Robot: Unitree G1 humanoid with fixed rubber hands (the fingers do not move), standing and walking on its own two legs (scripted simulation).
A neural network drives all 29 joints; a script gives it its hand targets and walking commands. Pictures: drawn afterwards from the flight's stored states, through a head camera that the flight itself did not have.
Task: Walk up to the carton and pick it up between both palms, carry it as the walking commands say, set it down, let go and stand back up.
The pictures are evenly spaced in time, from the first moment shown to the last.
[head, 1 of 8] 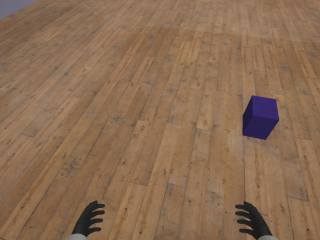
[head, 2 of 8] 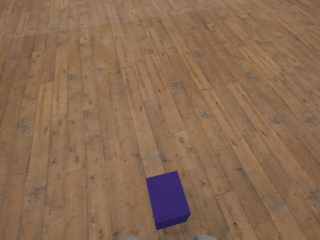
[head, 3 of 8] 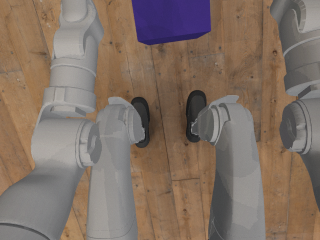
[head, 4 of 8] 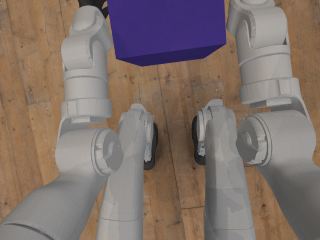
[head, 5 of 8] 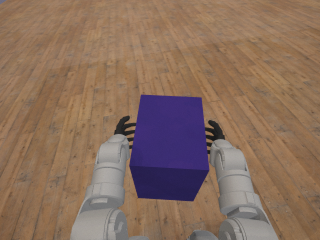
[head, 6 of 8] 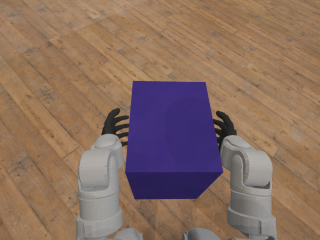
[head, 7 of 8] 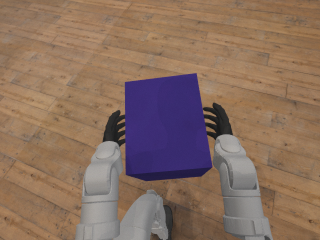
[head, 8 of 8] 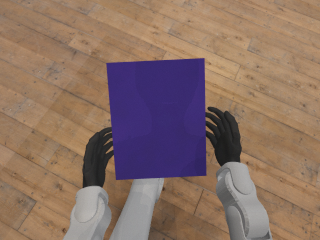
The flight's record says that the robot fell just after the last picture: yes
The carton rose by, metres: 0.70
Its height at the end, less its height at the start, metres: +0.39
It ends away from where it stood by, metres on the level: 13.71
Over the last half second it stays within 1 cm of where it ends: no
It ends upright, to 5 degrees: no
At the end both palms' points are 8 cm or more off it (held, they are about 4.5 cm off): no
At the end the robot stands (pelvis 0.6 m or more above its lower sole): no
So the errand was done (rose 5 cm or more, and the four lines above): no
